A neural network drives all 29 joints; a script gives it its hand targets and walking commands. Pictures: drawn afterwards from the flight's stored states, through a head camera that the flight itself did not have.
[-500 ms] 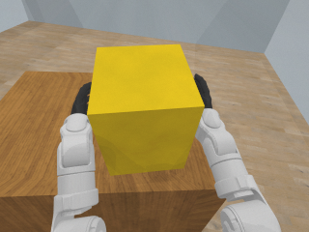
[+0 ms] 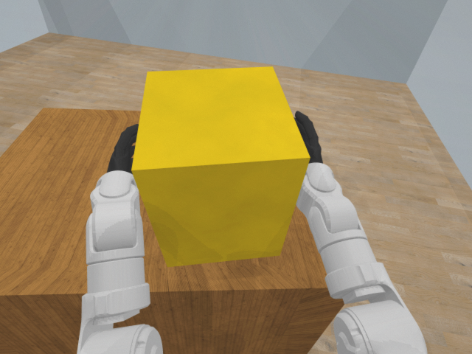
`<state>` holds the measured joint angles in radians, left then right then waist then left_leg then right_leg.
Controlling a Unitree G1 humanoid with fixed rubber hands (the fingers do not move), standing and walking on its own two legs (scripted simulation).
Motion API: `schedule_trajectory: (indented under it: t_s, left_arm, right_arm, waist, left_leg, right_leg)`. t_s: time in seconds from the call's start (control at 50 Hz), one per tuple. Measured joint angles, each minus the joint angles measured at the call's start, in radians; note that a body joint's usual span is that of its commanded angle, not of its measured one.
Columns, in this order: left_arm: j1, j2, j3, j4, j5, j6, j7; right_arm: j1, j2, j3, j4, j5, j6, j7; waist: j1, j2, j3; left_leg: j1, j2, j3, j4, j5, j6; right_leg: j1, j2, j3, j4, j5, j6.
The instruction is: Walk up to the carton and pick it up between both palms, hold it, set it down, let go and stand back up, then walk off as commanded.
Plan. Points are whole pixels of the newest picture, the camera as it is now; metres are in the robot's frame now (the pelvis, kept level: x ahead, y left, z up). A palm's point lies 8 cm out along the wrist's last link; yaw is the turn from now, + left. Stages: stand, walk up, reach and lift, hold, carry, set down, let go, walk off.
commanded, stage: hold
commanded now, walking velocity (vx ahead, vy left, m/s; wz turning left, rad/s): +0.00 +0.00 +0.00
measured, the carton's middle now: (218, 170) +0.38 +0.00 +0.16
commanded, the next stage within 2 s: none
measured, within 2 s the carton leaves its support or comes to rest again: neither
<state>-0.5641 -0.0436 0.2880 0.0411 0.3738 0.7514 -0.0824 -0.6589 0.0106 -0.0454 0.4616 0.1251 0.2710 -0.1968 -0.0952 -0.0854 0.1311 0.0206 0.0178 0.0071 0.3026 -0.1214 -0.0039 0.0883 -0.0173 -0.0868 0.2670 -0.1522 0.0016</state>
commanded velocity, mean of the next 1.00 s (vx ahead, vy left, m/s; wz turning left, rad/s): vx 0.00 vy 0.00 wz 0.00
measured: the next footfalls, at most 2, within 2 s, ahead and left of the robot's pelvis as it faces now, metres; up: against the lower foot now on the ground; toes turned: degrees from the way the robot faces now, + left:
none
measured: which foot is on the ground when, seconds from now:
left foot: down 0.00-1.00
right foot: down 0.00-1.00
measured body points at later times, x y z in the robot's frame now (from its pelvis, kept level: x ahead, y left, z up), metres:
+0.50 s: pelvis +0.00 +0.00 +0.00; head -0.02 +0.04 +0.45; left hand +0.38 +0.15 +0.17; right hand +0.38 -0.14 +0.19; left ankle +0.05 +0.12 -0.75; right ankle +0.01 -0.12 -0.75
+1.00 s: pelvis +0.01 +0.00 +0.00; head -0.02 +0.04 +0.45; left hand +0.38 +0.15 +0.17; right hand +0.37 -0.15 +0.19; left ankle +0.05 +0.12 -0.75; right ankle +0.01 -0.12 -0.75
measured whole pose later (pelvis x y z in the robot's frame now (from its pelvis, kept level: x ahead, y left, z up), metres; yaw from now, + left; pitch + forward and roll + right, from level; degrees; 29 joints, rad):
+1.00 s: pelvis +0.01 +0.00 +0.00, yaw +0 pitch -12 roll -1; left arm -0.53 -0.05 0.26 0.00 0.37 0.76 -0.07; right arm -0.63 0.00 -0.03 0.43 0.15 0.27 -0.20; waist -0.10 -0.09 0.13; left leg 0.02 0.02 0.01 0.31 -0.14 0.00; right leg 0.10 -0.02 -0.08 0.27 -0.16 0.00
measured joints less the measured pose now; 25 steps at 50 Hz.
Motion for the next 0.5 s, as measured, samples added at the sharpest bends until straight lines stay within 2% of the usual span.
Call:
schedule_trajectory:
  t_s: [0.34,0.5]
  left_arm:
    - [-0.007,0.005,-0.002,0.035,0.0,-0.021,0.003]
    - [0.022,0.007,-0.026,-0.021,-0.013,-0.014,0.018]
  right_arm:
    - [-0.009,0.002,-0.011,0.03,-0.004,-0.016,0.004]
    - [0.015,-0.005,0.008,-0.012,0.02,-0.025,0.0]
  waist:
    - [-0.006,-0.012,-0.004]
    - [-0.008,-0.006,-0.005]
  left_leg:
    - [-0.007,0.0,-0.001,0.0,0.0,0.0]
    - [-0.007,0.001,0.0,0.012,-0.01,0.001]
  right_leg:
    - [-0.003,0.001,-0.003,-0.005,0.002,0.0]
    - [0.002,0.001,-0.001,-0.006,-0.002,0.002]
